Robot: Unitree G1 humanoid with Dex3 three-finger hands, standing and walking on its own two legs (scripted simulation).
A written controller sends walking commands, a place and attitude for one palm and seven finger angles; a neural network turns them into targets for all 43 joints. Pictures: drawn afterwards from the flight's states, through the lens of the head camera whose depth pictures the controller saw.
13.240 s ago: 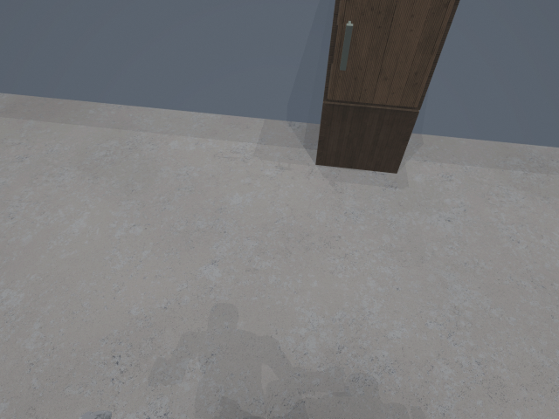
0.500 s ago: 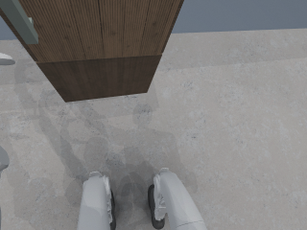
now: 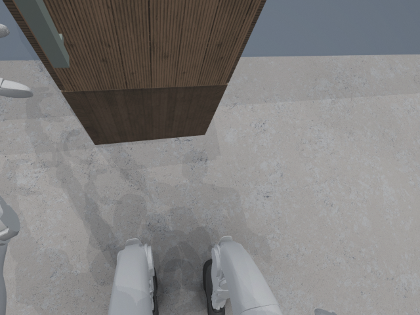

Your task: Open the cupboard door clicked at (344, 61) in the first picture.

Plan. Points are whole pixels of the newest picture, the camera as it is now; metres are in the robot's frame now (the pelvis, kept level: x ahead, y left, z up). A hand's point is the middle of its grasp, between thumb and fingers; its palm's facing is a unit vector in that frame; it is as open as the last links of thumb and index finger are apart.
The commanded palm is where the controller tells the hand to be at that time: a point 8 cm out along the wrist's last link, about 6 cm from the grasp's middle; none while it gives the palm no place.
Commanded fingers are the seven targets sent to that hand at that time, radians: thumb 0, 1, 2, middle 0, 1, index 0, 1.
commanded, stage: slide the fingers in behind the handle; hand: left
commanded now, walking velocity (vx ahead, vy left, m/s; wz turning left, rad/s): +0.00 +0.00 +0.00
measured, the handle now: (41, 12) +0.59 +0.24 +0.06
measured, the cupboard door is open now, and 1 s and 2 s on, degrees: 0 0 0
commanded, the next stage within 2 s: close the thumb around the handle in 1.70 s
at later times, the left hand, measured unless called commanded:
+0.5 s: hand (20, 47) +0.54 +0.27 +0.05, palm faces +0.12 -0.99 -0.01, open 14.0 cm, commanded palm +0.52 +0.29 +0.05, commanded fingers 0.00 -0.50 0.30 -0.30 -1.20 -0.30 -1.20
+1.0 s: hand (51, 47) +0.54 +0.23 +0.05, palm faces +0.12 -0.99 -0.02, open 14.0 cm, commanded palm +0.52 +0.25 +0.05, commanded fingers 0.00 -0.50 0.30 -0.30 -1.20 -0.30 -1.20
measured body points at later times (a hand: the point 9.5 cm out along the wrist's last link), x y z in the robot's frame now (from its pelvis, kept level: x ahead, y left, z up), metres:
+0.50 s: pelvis +0.00 +0.00 +0.00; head +0.19 +0.05 +0.40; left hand +0.52 +0.32 +0.05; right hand +0.01 -0.27 -0.10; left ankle +0.04 +0.10 -0.59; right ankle +0.03 -0.14 -0.59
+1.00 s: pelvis +0.00 -0.01 +0.01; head +0.19 +0.03 +0.41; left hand +0.53 +0.28 +0.06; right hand +0.02 -0.28 -0.10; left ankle +0.04 +0.10 -0.59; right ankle +0.03 -0.14 -0.59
